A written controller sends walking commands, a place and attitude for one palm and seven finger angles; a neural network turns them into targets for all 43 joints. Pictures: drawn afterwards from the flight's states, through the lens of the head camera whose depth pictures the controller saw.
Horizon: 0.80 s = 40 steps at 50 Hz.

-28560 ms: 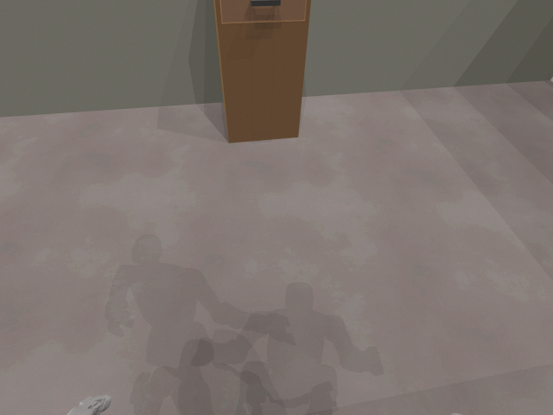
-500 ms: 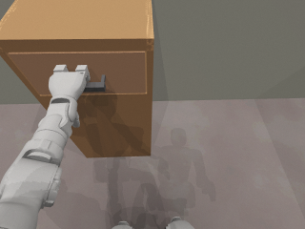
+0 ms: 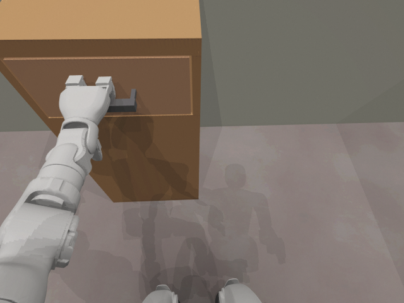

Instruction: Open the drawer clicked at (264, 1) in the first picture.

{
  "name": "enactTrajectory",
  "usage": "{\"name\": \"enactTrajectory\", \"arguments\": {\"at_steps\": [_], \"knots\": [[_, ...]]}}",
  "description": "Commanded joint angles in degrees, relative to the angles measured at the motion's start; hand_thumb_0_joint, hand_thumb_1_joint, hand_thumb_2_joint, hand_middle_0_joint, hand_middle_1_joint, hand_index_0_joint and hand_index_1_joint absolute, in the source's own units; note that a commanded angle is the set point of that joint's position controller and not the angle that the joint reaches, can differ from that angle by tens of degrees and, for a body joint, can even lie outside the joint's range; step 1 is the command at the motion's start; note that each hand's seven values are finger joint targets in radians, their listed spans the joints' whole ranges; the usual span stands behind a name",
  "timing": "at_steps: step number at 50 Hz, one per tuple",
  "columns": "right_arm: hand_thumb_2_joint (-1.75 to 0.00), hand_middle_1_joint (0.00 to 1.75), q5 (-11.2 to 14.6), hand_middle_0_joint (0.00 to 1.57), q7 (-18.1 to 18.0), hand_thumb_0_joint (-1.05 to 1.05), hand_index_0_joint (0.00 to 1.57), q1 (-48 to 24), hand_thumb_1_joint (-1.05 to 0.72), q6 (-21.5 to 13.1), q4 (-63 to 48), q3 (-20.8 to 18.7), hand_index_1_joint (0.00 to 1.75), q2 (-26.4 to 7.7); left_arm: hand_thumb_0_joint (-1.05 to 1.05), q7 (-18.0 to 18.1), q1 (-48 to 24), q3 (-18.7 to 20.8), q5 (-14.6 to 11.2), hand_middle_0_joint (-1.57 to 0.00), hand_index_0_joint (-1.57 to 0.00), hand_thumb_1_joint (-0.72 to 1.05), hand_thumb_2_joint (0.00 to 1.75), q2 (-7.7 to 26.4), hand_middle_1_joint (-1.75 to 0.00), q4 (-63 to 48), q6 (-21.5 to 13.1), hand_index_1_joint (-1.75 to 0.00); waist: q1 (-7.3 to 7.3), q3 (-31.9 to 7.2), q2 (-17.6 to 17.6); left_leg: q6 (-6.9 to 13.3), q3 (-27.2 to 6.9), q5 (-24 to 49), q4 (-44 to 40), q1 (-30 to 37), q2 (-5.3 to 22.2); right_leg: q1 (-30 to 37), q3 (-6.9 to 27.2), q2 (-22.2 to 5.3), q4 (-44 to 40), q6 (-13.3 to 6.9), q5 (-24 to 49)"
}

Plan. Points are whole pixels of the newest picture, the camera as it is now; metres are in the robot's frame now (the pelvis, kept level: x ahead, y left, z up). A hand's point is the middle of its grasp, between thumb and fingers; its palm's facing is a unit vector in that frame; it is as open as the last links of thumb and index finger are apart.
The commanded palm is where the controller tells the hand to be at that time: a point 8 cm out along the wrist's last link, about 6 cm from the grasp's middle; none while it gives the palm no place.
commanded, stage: lift the fingers back up to retry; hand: left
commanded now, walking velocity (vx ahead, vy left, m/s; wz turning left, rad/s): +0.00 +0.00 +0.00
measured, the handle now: (109, 99) +0.55 +0.19 +0.03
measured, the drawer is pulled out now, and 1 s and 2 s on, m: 0.00 0.00 0.00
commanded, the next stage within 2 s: re-aim the fingers above the handle in 0.78 s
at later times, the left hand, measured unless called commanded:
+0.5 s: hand (88, 107) +0.50 +0.22 +0.06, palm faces -0.02 -0.02 -1.00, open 13.8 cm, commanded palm +0.48 +0.22 +0.14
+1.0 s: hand (84, 109) +0.48 +0.22 +0.08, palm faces -0.04 -0.03 -1.00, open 13.8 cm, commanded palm +0.47 +0.22 +0.15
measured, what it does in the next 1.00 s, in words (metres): stands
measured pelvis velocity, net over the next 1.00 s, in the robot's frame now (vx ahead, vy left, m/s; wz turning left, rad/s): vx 0.05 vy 0.00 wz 0.01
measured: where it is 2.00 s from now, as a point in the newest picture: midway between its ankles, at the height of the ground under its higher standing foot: outside the picture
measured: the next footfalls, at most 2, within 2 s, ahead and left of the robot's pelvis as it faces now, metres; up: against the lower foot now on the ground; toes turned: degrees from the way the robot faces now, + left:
none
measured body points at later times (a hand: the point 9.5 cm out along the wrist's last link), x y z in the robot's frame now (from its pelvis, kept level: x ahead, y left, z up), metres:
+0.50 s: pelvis +0.03 +0.01 +0.02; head +0.11 +0.01 +0.46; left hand +0.50 +0.22 +0.12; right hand +0.07 -0.26 -0.11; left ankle +0.01 +0.10 -0.69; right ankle +0.03 -0.11 -0.69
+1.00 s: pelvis +0.05 +0.00 +0.03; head +0.11 -0.01 +0.48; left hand +0.48 +0.21 +0.14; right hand +0.14 -0.26 -0.10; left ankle +0.01 +0.10 -0.69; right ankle +0.03 -0.11 -0.69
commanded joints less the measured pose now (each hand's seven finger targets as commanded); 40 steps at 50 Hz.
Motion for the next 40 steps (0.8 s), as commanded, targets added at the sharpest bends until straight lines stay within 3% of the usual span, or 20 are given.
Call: {"name": "enactTrajectory", "arguments": {"at_steps": [1,2,4,5,9,12,15,17,19,23,24,25,26,29,30,31,34,37,39,40], "knots": [[-0.90,0.30,-0.2,0.20,-0.6,0.00,0.20,6.1,-0.90,-1.4,-3.9,-3.2,0.30,-9.2,0.00,-1.2,-16.1,2.7,-0.8,-0.30,-0.30,-0.50,0.30,9.9,-1.20,-5.1,-0.3,-1.20,-0.58,-18.1,-3.1,1.3,0.2,6.9,-5.9,10.9,-1.2,11.3,0.3,0.3,-7.9,-0.5,6.5],[-0.90,0.30,-0.3,0.20,-0.5,0.00,0.20,6.2,-0.90,-1.5,-3.9,-3.4,0.30,-9.1,0.00,-1.1,-18.0,2.7,-1.3,-0.30,-0.30,-0.50,0.30,9.6,-1.20,-6.4,-0.4,-1.20,-1.12,-18.7,-2.9,1.5,0.2,7.6,-6.0,11.8,-1.1,11.8,0.3,0.4,-8.2,-0.5,7.2],[-0.90,0.30,-0.3,0.20,-0.6,0.00,0.20,6.3,-0.90,-1.3,-3.9,-3.4,0.30,-9.2,0.00,-0.7,-18.0,5.1,-1.0,-0.30,-0.30,-0.50,0.30,12.7,-1.20,-8.0,-0.4,-1.20,-0.01,-21.2,-2.3,1.5,0.1,9.5,-6.5,13.4,-1.1,14.0,0.4,0.5,-8.1,-0.5,8.9],[-0.90,0.30,-0.2,0.20,-0.7,0.00,0.20,5.9,-0.90,-1.2,-4.2,-3.4,0.30,-8.9,0.00,-0.8,-17.7,4.2,-1.0,-0.30,-0.30,-0.50,0.30,11.7,-1.20,-8.5,-0.3,-1.20,0.03,-21.5,-1.8,1.4,0.3,10.1,-6.7,14.4,-1.2,14.5,0.4,0.5,-8.5,-0.5,9.4],[-0.90,0.30,0.1,0.20,-0.9,0.00,0.20,5.4,-0.90,-1.1,-3.7,-3.4,0.30,-9.1,0.00,-0.4,-20.1,5.3,-1.0,-0.30,-0.30,-0.50,0.30,13.4,-1.20,-10.1,-0.3,-1.20,-0.24,-19.7,-1.2,1.4,-0.1,10.8,-8.2,16.2,-0.9,14.8,0.1,0.6,-9.8,-0.5,9.4],[-0.90,0.30,-0.1,0.20,-1.0,0.00,0.20,5.1,-0.90,-1.0,-3.7,-3.5,0.30,-9.1,0.00,-0.3,-22.0,6.6,-1.4,-0.30,-0.30,-0.50,0.30,14.9,-1.20,-12.5,-0.8,-1.20,0.12,-20.7,-0.8,1.3,-0.2,12.3,-9.2,17.9,-0.9,17.0,0.0,0.6,-10.5,-0.7,10.5],[-0.90,0.30,0.0,0.20,-1.0,0.00,0.20,4.5,-0.90,-1.2,-3.8,-3.6,0.30,-8.7,0.00,-0.2,-21.9,5.3,-1.0,-0.30,-0.30,-0.50,0.30,13.1,-1.20,-14.3,-1.3,-1.20,0.22,-21.0,1.0,1.2,-0.1,14.7,-9.8,20.8,-0.9,17.2,-0.2,0.7,-11.0,-0.8,12.2],[-0.90,0.30,-0.2,0.20,-0.9,0.00,0.20,4.5,-0.90,-1.2,-3.7,-4.0,0.30,-8.8,0.00,-0.3,-22.5,6.8,-1.1,-0.30,-0.30,-0.50,0.30,14.4,-1.20,-17.2,-2.1,-1.20,0.78,-23.7,2.3,1.0,-0.5,18.9,-9.7,24.1,-0.7,18.4,-0.4,0.9,-10.8,-1.1,14.7],[-0.90,0.30,-0.2,0.20,-0.6,0.00,0.20,4.3,-0.90,-1.3,-3.9,-4.2,0.30,-8.6,0.00,-0.5,-21.5,4.8,-1.4,-0.30,-0.30,-0.50,0.30,11.4,-1.20,-19.3,-2.5,-1.20,0.90,-24.4,4.2,0.7,-0.5,22.9,-9.7,27.4,-0.6,18.0,-0.8,1.1,-10.8,-1.2,16.7],[-0.90,0.30,-0.3,0.20,-0.3,0.00,0.20,4.2,-0.90,-0.8,-3.2,-4.4,0.30,-8.9,0.00,-1.2,-21.2,6.1,-1.9,-0.30,-0.30,-0.50,0.30,13.1,-1.20,-21.0,-2.2,-1.20,0.97,-24.4,2.7,0.5,-0.9,28.5,-10.2,29.5,-0.2,19.8,-1.1,1.2,-11.2,-1.0,20.2],[-0.90,0.30,-0.2,0.20,-0.1,0.00,0.20,4.0,-0.90,-0.6,-3.5,-4.5,0.30,-8.8,0.00,-1.4,-19.4,5.6,-2.4,-0.30,-0.30,-0.50,0.30,11.6,-1.20,-21.2,-1.7,-1.20,1.45,-24.0,2.8,0.4,-0.9,30.2,-10.4,30.1,-0.2,20.3,-1.4,1.3,-11.5,-1.1,21.0],[-0.90,0.30,0.0,0.20,0.1,0.00,0.20,3.7,-0.90,-0.4,-3.4,-4.4,0.30,-8.9,0.00,-1.6,-18.5,6.2,-2.3,-0.30,-0.30,-0.50,0.30,12.5,-1.20,-20.9,-1.3,-1.20,1.85,-23.1,2.3,0.3,-0.9,30.8,-10.7,29.8,-0.1,20.7,-1.5,1.2,-11.6,-1.1,21.2],[-0.90,0.30,0.0,0.20,0.2,0.00,0.20,3.3,-0.90,-0.3,-3.7,-4.4,0.30,-8.9,0.00,-2.1,-19.7,4.8,-2.6,-0.30,-0.30,-0.50,0.30,10.9,-1.20,-22.6,-1.2,-1.20,1.47,-22.4,2.9,0.2,-1.0,31.9,-11.1,30.7,0.0,20.3,-1.6,1.2,-11.9,-1.1,21.5],[-0.90,0.30,0.0,0.20,0.5,0.00,0.20,2.7,-0.90,0.1,-3.9,-4.8,0.30,-8.9,0.00,-2.8,-19.3,5.8,-3.1,-0.30,-0.30,-0.50,0.30,11.8,-1.20,-27.0,-1.4,-1.20,2.38,-24.9,4.1,-0.2,-1.6,38.5,-11.1,35.1,0.4,21.6,-1.7,1.3,-11.9,-1.1,23.6],[-0.90,0.30,0.0,0.20,0.7,0.00,0.20,2.1,-0.90,0.1,-4.4,-4.7,0.30,-8.6,0.00,-3.3,-18.9,4.0,-3.5,-0.30,-0.30,-0.50,0.30,9.6,-1.20,-28.5,-1.2,-1.20,2.17,-25.3,4.4,-0.2,-1.4,40.2,-11.0,36.2,0.4,22.1,-1.7,1.2,-12.4,-0.9,24.5],[-0.90,0.30,0.0,0.20,0.7,0.00,0.20,2.3,-0.90,0.4,-4.1,-4.8,0.30,-8.6,0.00,-3.6,-16.7,4.9,-3.4,-0.30,-0.30,-0.50,0.30,10.2,-1.20,-26.8,-0.8,-1.20,2.49,-24.1,3.2,-0.4,-1.6,41.0,-11.2,35.6,0.5,22.3,-1.8,1.2,-12.4,-1.0,24.8],[-0.90,0.30,0.2,0.20,1.2,0.00,0.20,1.4,-0.90,1.2,-4.1,-4.5,0.30,-8.7,0.00,-4.8,-13.0,3.0,-3.6,-0.30,-0.30,-0.50,0.30,7.3,-1.20,-23.1,0.5,-1.20,2.37,-19.0,-0.3,-0.2,-1.2,38.0,-12.2,32.8,0.4,22.3,-2.1,1.0,-13.2,-0.9,24.2],[-0.90,0.30,0.1,0.20,0.9,0.00,0.20,0.1,-0.90,2.0,-4.7,-4.1,0.30,-9.1,0.00,-5.7,-12.0,5.8,-3.4,-0.30,-0.30,-0.50,0.30,11.3,-1.20,-23.0,0.8,-1.20,3.38,-20.0,-2.4,0.4,0.1,34.0,-13.2,30.5,-0.4,27.1,-1.0,0.5,-13.9,-1.1,26.5],[-0.90,0.30,0.4,0.20,0.7,0.00,0.20,-0.6,-0.90,2.4,-5.0,-3.7,0.30,-8.6,0.00,-6.4,-12.6,3.3,-2.9,-0.30,-0.30,-0.50,0.30,9.0,-1.20,-21.8,0.8,-1.20,2.67,-16.9,-2.7,0.5,0.3,30.9,-13.7,29.1,-0.7,26.0,-1.1,0.4,-14.1,-1.0,25.6],[-0.90,0.30,0.3,0.20,0.7,0.00,0.20,-0.8,-0.90,2.3,-5.2,-3.8,0.30,-8.6,0.00,-6.4,-14.6,3.4,-2.9,-0.30,-0.30,-0.50,0.30,9.2,-1.20,-24.2,0.1,-1.20,2.73,-18.2,-2.4,0.5,0.2,30.6,-13.8,29.6,-0.6,26.2,-1.0,0.2,-14.0,-1.0,25.2]]}}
